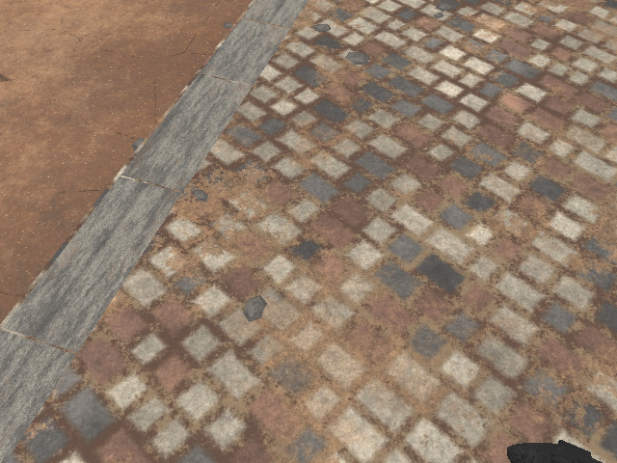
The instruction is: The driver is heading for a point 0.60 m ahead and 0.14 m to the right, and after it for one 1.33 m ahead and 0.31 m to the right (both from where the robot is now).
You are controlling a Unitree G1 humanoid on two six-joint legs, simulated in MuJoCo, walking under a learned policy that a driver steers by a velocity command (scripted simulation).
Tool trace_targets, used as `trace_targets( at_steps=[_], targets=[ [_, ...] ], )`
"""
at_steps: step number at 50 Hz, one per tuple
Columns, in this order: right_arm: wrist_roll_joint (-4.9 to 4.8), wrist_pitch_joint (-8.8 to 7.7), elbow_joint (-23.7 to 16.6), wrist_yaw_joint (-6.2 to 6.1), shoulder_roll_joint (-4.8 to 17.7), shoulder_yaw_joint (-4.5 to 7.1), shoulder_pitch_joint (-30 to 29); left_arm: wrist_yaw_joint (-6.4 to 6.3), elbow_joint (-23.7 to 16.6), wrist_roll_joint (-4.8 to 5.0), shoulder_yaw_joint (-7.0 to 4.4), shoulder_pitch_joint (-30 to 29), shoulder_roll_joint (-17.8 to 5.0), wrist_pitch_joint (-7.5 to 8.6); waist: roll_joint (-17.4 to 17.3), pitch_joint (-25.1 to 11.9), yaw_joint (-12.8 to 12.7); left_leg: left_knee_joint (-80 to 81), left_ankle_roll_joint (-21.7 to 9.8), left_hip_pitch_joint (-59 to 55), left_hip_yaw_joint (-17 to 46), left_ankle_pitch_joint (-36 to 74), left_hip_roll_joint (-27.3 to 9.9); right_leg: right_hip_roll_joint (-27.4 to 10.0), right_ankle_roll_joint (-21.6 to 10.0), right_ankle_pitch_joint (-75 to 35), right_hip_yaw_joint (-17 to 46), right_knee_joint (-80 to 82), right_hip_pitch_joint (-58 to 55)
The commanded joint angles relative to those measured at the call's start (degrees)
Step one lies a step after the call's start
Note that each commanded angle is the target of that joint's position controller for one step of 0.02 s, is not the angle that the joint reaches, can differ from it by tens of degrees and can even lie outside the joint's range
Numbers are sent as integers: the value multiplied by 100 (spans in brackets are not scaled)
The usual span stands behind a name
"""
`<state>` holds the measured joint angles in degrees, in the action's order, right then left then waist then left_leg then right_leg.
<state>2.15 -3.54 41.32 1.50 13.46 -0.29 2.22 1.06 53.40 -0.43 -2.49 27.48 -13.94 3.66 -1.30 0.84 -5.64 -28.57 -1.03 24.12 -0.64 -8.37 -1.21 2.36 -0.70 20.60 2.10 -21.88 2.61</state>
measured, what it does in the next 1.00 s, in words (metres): walks ahead, turning right: right foot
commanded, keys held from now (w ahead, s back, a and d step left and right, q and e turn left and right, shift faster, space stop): w+e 0.72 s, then w+q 0.28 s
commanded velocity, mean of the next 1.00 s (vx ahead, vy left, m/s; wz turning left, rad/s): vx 0.50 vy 0.00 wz -0.39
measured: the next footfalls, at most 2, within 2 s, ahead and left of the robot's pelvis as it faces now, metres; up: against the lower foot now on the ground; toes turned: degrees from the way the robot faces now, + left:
right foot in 0.52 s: +0.38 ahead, -0.15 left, +0.00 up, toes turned -22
left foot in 1.08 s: +0.73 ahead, -0.13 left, +0.00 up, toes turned -20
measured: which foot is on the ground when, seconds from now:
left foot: down 0.00-0.54, up 0.56-1.00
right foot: down 0.00-0.00, up 0.02-0.50, down 0.52-1.00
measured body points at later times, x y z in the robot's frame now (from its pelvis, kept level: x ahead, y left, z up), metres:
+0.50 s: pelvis +0.24 -0.03 -0.01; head +0.27 -0.05 +0.44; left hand +0.51 +0.13 -0.10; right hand +0.13 -0.27 -0.15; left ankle +0.10 +0.11 -0.73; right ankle +0.34 -0.14 -0.73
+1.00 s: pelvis +0.49 -0.13 +0.00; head +0.52 -0.14 +0.45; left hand +0.60 +0.12 -0.13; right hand +0.55 -0.42 -0.11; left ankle +0.69 -0.09 -0.70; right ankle +0.34 -0.13 -0.73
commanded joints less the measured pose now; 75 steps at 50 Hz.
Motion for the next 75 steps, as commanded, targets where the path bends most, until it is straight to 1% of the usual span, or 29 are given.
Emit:
trace_targets(
  at_steps=[1, 2, 3, 4, 7, 15, 20, 23, 25, 26, 27, 28, 29, 30, 32, 34, 37, 47, 50, 53, 54, 55, 56, 57, 59, 61, 64, 70, 75],
  targets=[
    [201, -177, 120, -232, 1469, 465, 2180, -26, -665, 128, -81, -449, -433, 109, -765, -1370, 1359, 817, -519, -3583, 1925, -1305, -1721, -274, -419, -930, 182, -2674, 2198],
    [100, -65, 196, -240, 1820, 584, 2253, -64, -794, 124, -99, -157, -428, 50, -1564, -1425, 1166, 1487, -965, -3694, 3650, -1901, -2532, 200, -392, 1076, -166, -3770, 3387],
    [25, -25, 133, -222, 1258, 462, 1893, -96, -619, -17, -191, -226, -760, -63, -716, -793, 986, 1502, -973, -3121, 3349, -2287, -2306, -213, -470, 815, 164, -4334, 3592],
    [-24, -51, 77, -198, 855, 361, 1503, -37, -591, -34, -196, -410, -666, -88, -415, -275, 832, 1610, -878, -2567, 2580, -1866, -1995, -410, -459, 317, 216, -4323, 3582],
    [-58, -163, 153, -212, 518, 281, 1252, 78, -566, -132, -209, -560, -493, -238, -574, 50, 565, 1876, -636, -1917, 1084, -124, -1426, -649, -262, -299, 65, -4161, 3271],
    [-98, -267, 559, -212, 585, 366, 1761, 288, -1117, -147, -117, -1949, -249, -359, -353, 282, 625, 2017, -724, -2100, -409, 1395, -1289, -721, -47, -1670, -212, -3115, 3850],
    [-95, -214, 767, -246, 846, 453, 2053, 377, -1462, -176, -36, -2760, -266, -341, -316, 476, 795, 1867, -603, -2393, -944, 1882, -1426, -584, -346, -1724, -741, -1760, 3275],
    [-87, -107, 876, -284, 1042, 498, 2142, 321, -1498, -212, -84, -2647, -385, -345, -403, 276, 675, 983, -487, -2870, -1261, 3978, -1478, -181, -679, -963, -1071, -1449, 2711],
    [-94, 12, 898, -296, 1216, 537, 2138, 228, -1237, -227, -206, -1646, -577, -281, -385, -365, 230, -738, -433, -2801, -1404, 4829, -1440, 277, -980, -563, -1134, -1122, 1490],
    [-86, 39, 816, -286, 1188, 520, 2082, 137, -914, -280, -340, -660, -835, -235, -52, -925, -215, -2230, -257, -1960, -1480, 3774, -1306, 192, -1201, -623, -730, -751, 65],
    [-142, 10, 461, -210, 554, 374, 2289, 40, -906, -293, -526, -391, -1545, -241, 1117, -1528, -45, -4229, 49, 239, -1447, -169, -695, -1516, -1786, 61, 1785, -526, -1712],
    [-104, -51, 150, -150, 768, 425, 1880, 13, -1073, -89, -582, -385, -1828, -298, 1179, -1957, -78, -5367, 230, 1500, -323, -2392, 223, -2314, -2337, -424, 4324, 448, -2178],
    [-90, -86, 20, -130, 884, 444, 1221, -30, -965, -35, -552, -508, -1673, -343, 477, -1158, -120, -5349, 159, 2082, 212, -1776, -160, -2083, -2128, -858, 3352, 552, -1790],
    [-140, -154, 29, -124, 775, 387, 1234, -72, -925, 2, -475, -787, -1364, -328, 296, -496, 124, -4861, 123, 1934, 171, -1223, -392, -1910, -1945, -1486, 2588, 575, -924],
    [-4, -69, 163, -141, 736, 387, 1484, -104, -961, 41, -351, -1268, -958, -253, 126, -72, 628, -4035, 183, 1132, 217, -1008, -627, -1274, -1557, -2534, 1669, 707, 247],
    [85, 123, 202, -103, 675, 382, 1650, -73, -993, 58, -306, -1304, -861, -139, 212, -241, 769, -3773, 298, 734, 169, -984, -609, -1040, -1557, -3042, 1372, 777, 589],
    [59, 229, 92, -55, 546, 354, 1318, -50, -898, 38, -331, -1016, -976, -55, 266, -119, 711, -3139, 399, 994, 51, -465, -588, -898, -1512, -2750, 1194, 1028, 716],
    [-75, 147, -275, 83, 502, 272, -280, -124, -441, -86, -182, -128, -840, 84, 400, 399, 82, -985, -79, 1597, -177, 831, -364, -1222, -1016, -3419, 470, 1321, -740],
    [-83, 124, -304, 125, 528, 284, -222, -210, -344, -140, -161, -233, -888, 83, 406, 488, 238, -563, -347, 1179, -233, 354, -69, -1399, -911, -4285, 163, 1092, -978],
    [-68, 101, 61, 24, 719, 402, 968, -254, -302, -189, -165, -432, -1050, 69, 534, -213, 782, -280, -707, -378, -575, -303, 569, -1313, -692, -6857, -250, -636, -1077],
    [-7, 55, 318, -19, 836, 476, 1839, -262, -328, -157, -156, -522, -1087, 53, 422, -655, 1203, 94, -899, -1528, -409, -57, 543, -1174, -581, -6438, -452, -1855, -566],
    [103, 51, 444, -91, 1396, 643, 2657, -255, -580, -49, -67, -484, -873, 100, -222, -1292, 1425, 177, -1430, -3132, 1323, -448, -686, -812, -383, -4529, -734, -3773, 969],
    [28, 76, 439, -69, 1729, 732, 2541, -166, -713, -37, -34, -174, -570, 129, -1305, -1601, 994, 814, -2266, -4147, 4241, 113, -1960, 437, -174, 771, -544, -5574, 2977],
    [-229, 101, 482, -10, 1444, 688, 2230, -155, -742, -193, -65, -645, -834, 139, -434, -1197, 989, 1052, -2126, -3797, 4139, -200, -1718, 40, -269, 520, 298, -5779, 3471],
    [-190, 134, 373, -17, 999, 585, 1621, -92, -918, -127, -33, -1151, -817, 233, 164, -157, 750, 1341, -1780, -2393, 2801, 369, -1316, -446, -227, -249, 204, -5103, 3434],
    [-212, 102, 428, -64, 816, 513, 1511, -71, -950, -229, -3, -1072, -723, 67, 103, -8, 464, 1522, -1537, -1674, 2142, 1130, -871, -625, -31, -307, 154, -4551, 2967],
    [-238, 10, 500, -73, 1018, 570, 1704, -35, -1051, -258, 46, -1166, -566, -124, -44, -43, 414, 1681, -1551, -1339, 1786, 1442, -612, -657, 221, -441, -51, -3975, 2927],
    [-242, 48, 602, -103, 1095, 628, 2276, 2, -1515, -199, 94, -2523, -519, -139, -180, 142, 882, 1671, -1181, -1652, 1773, 1427, -314, -609, 443, -1808, -166, -2285, 3418],
    [-142, 89, 626, -174, 1130, 650, 2632, 18, -1813, -133, 144, -3239, -559, -52, -258, 113, 1143, 1161, -1117, -2323, 2111, 2172, -444, -352, 331, -1852, -135, -1453, 3405]
  ],
)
